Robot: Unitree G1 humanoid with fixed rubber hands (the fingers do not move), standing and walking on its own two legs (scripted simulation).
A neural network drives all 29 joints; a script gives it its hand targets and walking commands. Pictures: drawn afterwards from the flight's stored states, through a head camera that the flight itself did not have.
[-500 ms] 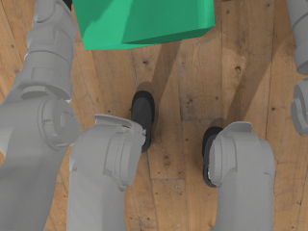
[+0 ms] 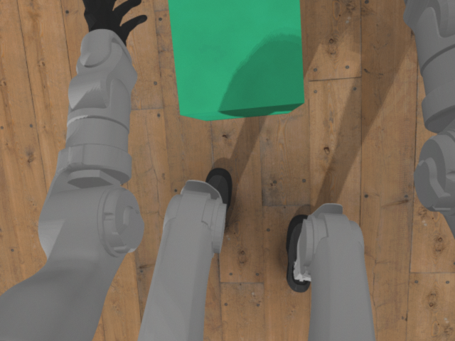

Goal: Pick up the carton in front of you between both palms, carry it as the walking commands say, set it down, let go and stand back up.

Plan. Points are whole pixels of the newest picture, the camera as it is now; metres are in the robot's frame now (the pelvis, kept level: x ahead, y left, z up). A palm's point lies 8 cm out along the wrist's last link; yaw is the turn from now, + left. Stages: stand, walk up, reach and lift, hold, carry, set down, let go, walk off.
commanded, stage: set down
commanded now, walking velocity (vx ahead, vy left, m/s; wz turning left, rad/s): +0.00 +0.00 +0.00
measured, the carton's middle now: (240, 65) +0.53 +0.10 -0.34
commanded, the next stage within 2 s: let go in 0.52 s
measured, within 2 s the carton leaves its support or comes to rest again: neither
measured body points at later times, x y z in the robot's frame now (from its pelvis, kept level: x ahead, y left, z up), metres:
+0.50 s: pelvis +0.03 +0.00 +0.13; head +0.35 +0.02 +0.44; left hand +0.51 +0.28 +0.03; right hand +0.63 -0.11 +0.04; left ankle +0.15 +0.13 -0.43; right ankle +0.06 -0.11 -0.43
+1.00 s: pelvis +0.07 +0.03 +0.25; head +0.30 +0.04 +0.63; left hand +0.40 +0.28 +0.14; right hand +0.48 -0.14 +0.13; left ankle +0.15 +0.13 -0.43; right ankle +0.06 -0.11 -0.43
